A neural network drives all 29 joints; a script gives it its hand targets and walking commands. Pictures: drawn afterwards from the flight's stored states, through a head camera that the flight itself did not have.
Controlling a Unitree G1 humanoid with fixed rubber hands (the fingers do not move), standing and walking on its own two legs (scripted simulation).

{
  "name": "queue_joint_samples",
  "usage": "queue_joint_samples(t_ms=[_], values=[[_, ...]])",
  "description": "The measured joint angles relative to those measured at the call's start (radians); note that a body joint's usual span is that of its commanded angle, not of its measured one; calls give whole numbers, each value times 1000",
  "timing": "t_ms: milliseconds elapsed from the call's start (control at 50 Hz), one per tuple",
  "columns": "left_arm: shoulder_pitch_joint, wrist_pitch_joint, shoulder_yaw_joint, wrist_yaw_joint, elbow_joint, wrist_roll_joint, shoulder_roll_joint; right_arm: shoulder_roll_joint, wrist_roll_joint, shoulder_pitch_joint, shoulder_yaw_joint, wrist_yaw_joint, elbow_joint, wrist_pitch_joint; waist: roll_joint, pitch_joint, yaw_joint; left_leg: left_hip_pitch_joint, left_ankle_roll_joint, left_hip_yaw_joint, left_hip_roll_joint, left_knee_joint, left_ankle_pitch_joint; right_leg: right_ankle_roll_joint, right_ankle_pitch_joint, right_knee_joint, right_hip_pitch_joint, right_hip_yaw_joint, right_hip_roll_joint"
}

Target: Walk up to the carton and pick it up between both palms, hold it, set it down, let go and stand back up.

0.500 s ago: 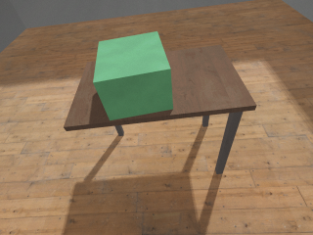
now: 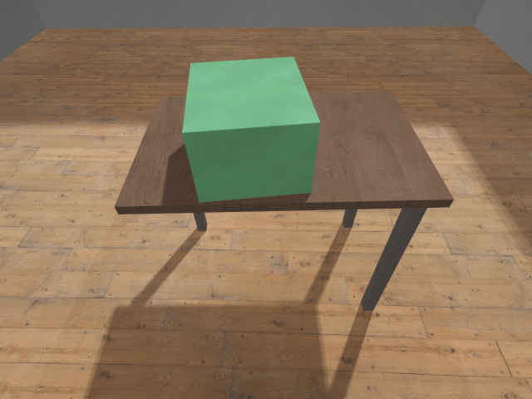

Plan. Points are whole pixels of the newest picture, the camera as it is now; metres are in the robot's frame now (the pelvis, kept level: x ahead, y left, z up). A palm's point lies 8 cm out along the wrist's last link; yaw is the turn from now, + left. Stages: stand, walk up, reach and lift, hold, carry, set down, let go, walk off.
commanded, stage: walk up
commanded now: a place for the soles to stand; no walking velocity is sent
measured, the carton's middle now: (248, 125) +0.74 +0.09 +0.02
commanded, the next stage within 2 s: none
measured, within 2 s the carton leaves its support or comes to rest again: neither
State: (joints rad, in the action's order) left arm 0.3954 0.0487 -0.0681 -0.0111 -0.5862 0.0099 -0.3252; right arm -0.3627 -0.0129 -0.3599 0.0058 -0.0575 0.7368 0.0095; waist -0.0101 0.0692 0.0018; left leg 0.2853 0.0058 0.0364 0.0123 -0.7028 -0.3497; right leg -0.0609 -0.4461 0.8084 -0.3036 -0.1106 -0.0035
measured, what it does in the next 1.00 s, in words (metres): stands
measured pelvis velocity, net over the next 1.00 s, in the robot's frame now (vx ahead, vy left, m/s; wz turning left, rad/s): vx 0.00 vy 0.00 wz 0.01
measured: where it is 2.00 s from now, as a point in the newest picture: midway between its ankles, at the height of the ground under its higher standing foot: outside the picture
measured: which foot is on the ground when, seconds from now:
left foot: down 0.00-1.00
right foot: down 0.00-1.00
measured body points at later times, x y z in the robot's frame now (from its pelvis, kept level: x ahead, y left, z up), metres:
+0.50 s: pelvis +0.00 -0.01 +0.00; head +0.01 +0.00 +0.45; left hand +0.09 +0.29 -0.10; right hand +0.08 -0.31 -0.10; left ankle +0.02 +0.14 -0.72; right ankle +0.03 -0.09 -0.72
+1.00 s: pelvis +0.00 +0.00 +0.00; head +0.01 +0.00 +0.45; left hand +0.09 +0.29 -0.11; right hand +0.08 -0.30 -0.10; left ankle +0.02 +0.14 -0.72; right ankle +0.03 -0.09 -0.72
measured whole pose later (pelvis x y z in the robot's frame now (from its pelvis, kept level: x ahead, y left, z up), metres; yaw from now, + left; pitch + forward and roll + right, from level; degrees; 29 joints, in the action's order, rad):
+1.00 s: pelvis +0.00 +0.00 +0.00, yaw +0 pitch -4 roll +0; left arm 0.31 0.03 -0.06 -0.02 -0.71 0.01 -0.33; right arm -0.36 -0.01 -0.35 0.01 -0.06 0.74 0.01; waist -0.01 0.07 0.00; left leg 0.28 -0.02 0.04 0.02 -0.69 -0.35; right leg -0.05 -0.34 0.68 -0.28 -0.12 -0.01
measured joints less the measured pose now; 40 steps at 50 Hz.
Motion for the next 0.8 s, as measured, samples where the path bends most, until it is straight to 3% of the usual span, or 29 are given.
queue_joint_samples(t_ms=[40,100,160,220,320,800], values=[[1,-1,-9,-1,-5,0,-1,0,0,0,0,0,0,1,-1,-1,1,6,-4,-1,0,0,1,0,5,-82,15,5,-2],[0,-10,-8,-1,-24,1,-2,0,0,1,0,0,0,-1,2,0,0,7,-11,0,2,0,-1,1,114,-122,20,1,-2],[0,-13,0,-1,-31,1,-2,0,0,2,0,0,0,-1,2,-1,0,8,-11,0,2,-1,-70,0,107,-132,20,1,-2],[-10,-14,11,-2,-31,1,-2,0,0,2,0,0,0,-1,5,0,0,2,-10,0,5,13,29,3,104,-131,19,-4,-1],[-36,-14,9,-4,-43,0,-3,0,0,9,0,0,0,1,4,0,0,-5,-24,0,7,13,-5,9,99,-121,18,-6,-2],[-82,-15,6,-11,-111,0,-3,0,2,13,0,0,0,0,4,0,0,-5,-24,0,6,13,2,6,106,-125,20,-6,-3]])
